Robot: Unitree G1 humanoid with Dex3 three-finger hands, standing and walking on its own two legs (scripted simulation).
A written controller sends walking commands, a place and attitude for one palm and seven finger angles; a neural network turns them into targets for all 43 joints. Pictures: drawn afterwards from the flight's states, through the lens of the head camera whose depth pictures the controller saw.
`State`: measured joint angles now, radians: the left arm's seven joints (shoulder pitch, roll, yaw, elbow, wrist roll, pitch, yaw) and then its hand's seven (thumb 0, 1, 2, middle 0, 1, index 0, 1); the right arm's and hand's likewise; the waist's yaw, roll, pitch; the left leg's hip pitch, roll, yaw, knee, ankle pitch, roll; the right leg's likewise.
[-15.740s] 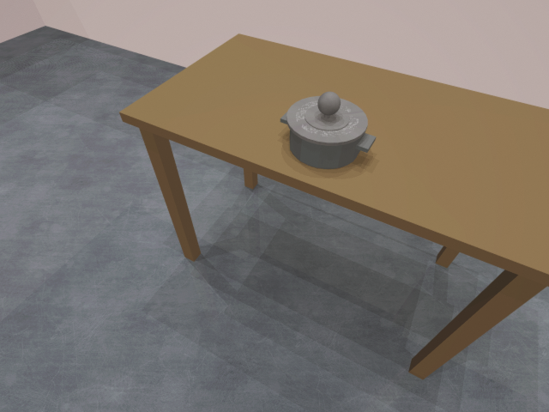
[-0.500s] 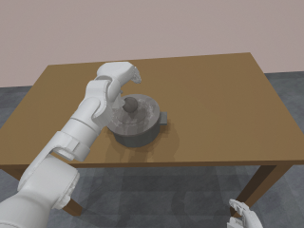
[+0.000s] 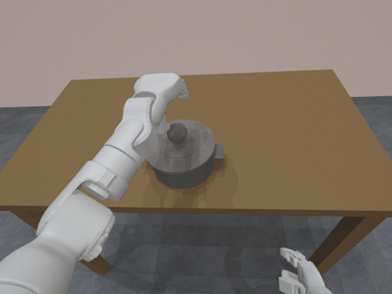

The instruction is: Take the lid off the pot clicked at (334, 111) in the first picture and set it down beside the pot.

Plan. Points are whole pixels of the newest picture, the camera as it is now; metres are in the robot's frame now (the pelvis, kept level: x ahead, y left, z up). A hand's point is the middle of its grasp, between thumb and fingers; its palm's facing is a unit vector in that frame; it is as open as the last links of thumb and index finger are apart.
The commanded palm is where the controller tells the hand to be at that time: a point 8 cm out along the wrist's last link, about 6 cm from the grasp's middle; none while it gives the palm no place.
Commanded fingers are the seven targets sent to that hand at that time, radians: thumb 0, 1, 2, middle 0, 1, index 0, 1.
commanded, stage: lower the open fingers around the knob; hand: left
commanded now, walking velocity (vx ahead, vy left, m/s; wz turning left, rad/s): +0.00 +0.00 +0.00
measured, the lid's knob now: (177, 133) +0.46 +0.07 +0.08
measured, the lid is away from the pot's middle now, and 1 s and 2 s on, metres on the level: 0.00 0.00 0.01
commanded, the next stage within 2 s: close the fingers and squeeze the knob in 1.10 s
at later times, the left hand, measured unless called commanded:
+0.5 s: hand (173, 126) +0.43 +0.06 +0.13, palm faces -0.25 -0.04 -0.97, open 10.4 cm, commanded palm +0.41 +0.07 +0.19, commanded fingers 0.00 -0.37 1.52 -0.82 -0.08 -0.82 -0.08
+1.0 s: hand (170, 138) +0.43 +0.08 +0.10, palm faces -0.27 -0.06 -0.96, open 10.5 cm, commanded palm +0.41 +0.09 +0.16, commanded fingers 0.00 -0.37 1.52 -0.82 -0.08 -0.82 -0.08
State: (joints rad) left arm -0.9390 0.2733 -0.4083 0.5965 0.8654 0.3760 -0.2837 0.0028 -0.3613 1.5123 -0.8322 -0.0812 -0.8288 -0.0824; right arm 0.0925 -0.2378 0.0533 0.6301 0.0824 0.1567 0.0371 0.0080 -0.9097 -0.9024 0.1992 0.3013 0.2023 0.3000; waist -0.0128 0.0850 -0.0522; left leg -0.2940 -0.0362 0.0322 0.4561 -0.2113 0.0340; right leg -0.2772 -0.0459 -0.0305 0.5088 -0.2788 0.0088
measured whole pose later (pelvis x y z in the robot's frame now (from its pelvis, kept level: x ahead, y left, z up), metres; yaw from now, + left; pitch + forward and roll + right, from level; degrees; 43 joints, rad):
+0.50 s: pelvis +0.00 -0.01 +0.00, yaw +0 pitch +3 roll +1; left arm -0.87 0.26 -0.41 0.63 0.86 0.35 -0.27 0.00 -0.36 1.51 -0.83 -0.08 -0.83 -0.08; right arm 0.14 -0.27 0.02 0.65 0.08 0.14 0.01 0.01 -0.91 -0.90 0.20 0.30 0.20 0.30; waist -0.04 0.09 -0.03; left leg -0.28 -0.02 0.03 0.45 -0.22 0.03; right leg -0.27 -0.03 -0.03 0.50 -0.28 0.00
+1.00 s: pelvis +0.00 -0.01 +0.00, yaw +0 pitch +3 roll +1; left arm -0.80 0.26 -0.40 0.64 0.87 0.32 -0.22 0.00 -0.36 1.51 -0.83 -0.08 -0.82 -0.08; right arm 0.13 -0.25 0.02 0.64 0.08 0.16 0.01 0.01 -0.91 -0.90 0.20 0.30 0.20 0.30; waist -0.03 0.08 -0.04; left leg -0.30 -0.02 0.03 0.46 -0.22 0.02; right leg -0.28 -0.02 -0.03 0.50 -0.28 0.00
